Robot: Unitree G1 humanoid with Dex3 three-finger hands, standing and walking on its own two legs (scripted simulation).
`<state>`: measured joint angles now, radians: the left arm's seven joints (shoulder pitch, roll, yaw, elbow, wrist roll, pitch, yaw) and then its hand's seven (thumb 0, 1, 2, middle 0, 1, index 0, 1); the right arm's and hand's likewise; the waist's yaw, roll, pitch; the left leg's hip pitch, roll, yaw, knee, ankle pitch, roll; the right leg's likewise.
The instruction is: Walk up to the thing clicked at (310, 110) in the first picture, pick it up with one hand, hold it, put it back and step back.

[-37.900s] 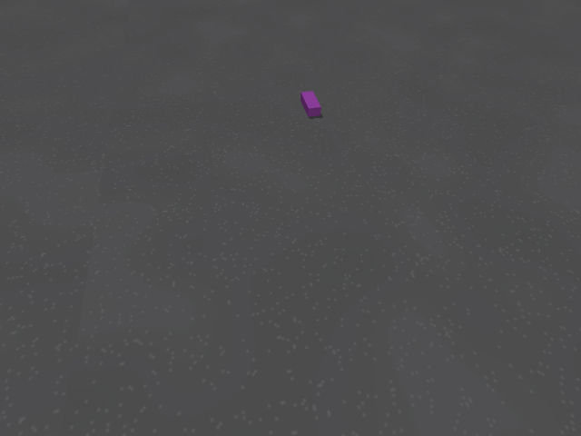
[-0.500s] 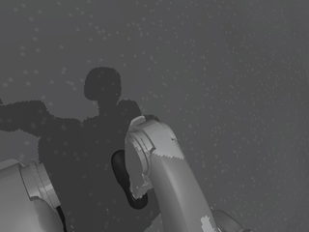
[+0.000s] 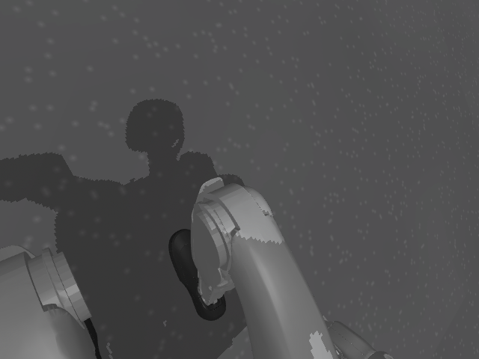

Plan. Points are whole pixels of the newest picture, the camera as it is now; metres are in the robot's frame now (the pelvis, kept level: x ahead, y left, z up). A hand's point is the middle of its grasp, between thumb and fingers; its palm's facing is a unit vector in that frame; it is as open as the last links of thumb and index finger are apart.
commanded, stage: withdraw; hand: left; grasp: from above
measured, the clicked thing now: out of the picture +0.45 +0.32 -0.28
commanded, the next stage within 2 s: home in 0.78 s
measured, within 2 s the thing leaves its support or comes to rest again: neither
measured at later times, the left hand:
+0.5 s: hand out of the picture +0.43 +0.33 -0.08, palm faces -0.42 -0.10 -0.90, open 14.1 cm
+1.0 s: hand out of the picture +0.43 +0.32 -0.18, palm faces -0.44 -0.12 -0.89, open 13.7 cm
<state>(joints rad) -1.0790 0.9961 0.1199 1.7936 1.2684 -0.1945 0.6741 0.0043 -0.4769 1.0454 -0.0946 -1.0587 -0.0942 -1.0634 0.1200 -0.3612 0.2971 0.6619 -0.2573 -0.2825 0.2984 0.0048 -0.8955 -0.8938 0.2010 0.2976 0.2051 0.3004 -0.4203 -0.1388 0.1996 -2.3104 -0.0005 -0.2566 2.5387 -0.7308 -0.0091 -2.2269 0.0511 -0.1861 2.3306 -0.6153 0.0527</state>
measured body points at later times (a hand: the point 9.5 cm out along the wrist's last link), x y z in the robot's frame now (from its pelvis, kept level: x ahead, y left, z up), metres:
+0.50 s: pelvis +0.00 +0.00 +0.05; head +0.20 +0.08 +0.44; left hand +0.45 +0.33 -0.03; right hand +0.12 -0.26 -0.06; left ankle +0.06 +0.12 -0.28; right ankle +0.13 -0.12 -0.28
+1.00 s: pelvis +0.00 -0.01 +0.01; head +0.24 +0.09 +0.38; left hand +0.45 +0.32 -0.12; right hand +0.06 -0.28 -0.07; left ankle +0.06 +0.12 -0.28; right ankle +0.13 -0.12 -0.28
